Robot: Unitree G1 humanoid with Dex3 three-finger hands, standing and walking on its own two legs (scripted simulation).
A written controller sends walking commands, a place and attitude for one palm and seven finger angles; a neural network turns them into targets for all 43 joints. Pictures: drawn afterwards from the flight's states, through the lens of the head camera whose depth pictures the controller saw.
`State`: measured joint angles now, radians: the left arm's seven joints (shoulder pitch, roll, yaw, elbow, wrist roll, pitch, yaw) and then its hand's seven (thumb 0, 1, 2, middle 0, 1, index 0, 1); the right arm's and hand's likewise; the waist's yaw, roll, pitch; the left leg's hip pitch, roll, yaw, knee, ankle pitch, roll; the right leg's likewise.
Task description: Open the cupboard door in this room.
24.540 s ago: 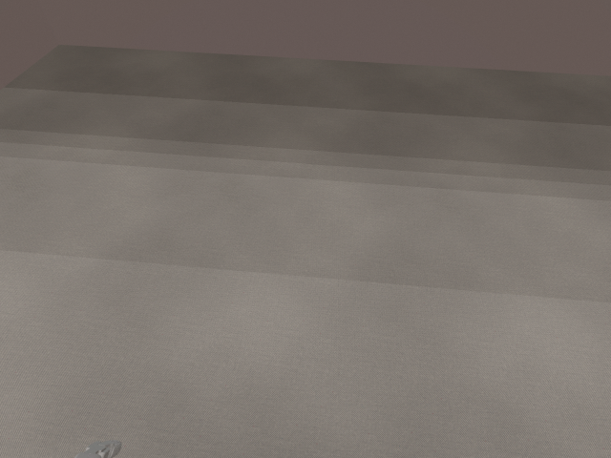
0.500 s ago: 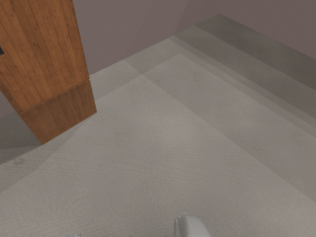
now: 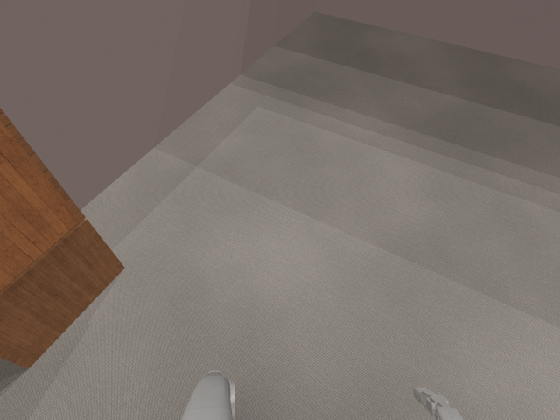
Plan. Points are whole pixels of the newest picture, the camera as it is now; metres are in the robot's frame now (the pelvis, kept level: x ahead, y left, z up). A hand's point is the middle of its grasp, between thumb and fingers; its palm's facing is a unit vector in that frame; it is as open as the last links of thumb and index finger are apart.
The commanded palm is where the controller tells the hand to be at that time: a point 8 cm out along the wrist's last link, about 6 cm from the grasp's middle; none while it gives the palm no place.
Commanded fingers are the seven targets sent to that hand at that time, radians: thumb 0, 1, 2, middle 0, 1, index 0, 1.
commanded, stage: walk to a spot facing it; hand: left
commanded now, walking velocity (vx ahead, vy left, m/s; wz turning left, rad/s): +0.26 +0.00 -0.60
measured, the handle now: out of the picture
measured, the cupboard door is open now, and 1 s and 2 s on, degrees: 0 0 0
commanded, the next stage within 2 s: turn to face it in 0.54 s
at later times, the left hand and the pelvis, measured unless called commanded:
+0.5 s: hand (173, 323) +0.29 +0.23 -0.16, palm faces -0.23 -0.95 -0.22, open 7.4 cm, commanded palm none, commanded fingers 0.00 0.90 0.90 -0.20 -0.30 -0.20 -0.30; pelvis +0.15 +0.05 +0.00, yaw -17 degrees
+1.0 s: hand (246, 291) +0.37 +0.10 -0.17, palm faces -0.34 -0.93 -0.13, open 7.4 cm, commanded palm none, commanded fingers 0.00 0.90 0.90 -0.20 -0.30 -0.20 -0.30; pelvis +0.20 +0.00 -0.01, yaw -18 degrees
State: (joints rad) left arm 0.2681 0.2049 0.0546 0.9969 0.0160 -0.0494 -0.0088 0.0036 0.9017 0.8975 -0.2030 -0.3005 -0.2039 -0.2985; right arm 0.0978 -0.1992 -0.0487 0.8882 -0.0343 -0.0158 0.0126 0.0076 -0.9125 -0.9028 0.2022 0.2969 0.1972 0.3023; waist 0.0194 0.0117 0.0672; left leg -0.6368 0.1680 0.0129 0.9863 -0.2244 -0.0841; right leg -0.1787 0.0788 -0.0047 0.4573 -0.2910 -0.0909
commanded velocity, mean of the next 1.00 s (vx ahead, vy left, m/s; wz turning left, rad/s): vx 0.02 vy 0.00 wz -0.13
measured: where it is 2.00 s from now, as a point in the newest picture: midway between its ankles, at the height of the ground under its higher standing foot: outside the picture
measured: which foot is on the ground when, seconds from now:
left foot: up 0.00-0.16, down 0.18-0.64, up 0.66-1.00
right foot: down 0.00-0.18, up 0.20-0.62, down 0.64-1.00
